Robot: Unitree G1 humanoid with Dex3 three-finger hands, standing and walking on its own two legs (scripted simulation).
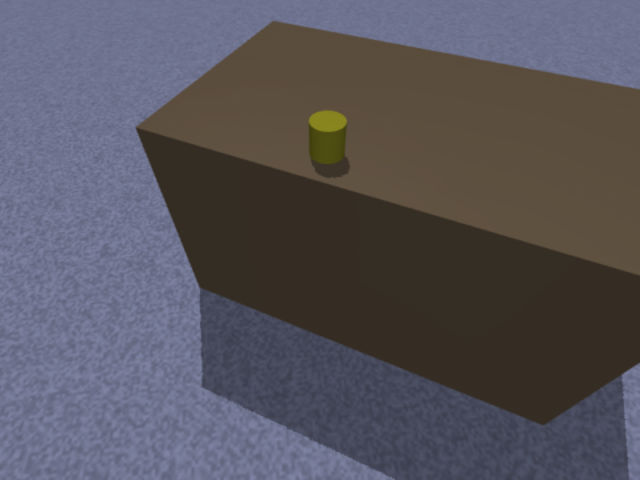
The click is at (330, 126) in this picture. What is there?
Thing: squat round
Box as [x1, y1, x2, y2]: [309, 111, 346, 163]
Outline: 314,113 309,118 310,156 314,160 322,163 336,162 341,159 344,153 346,120 343,115 334,111 320,111
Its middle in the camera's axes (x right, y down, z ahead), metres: +0.02 -0.23 +0.86
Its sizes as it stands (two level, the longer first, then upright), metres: 0.081 0.081 0.084
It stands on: a support 0.70 m high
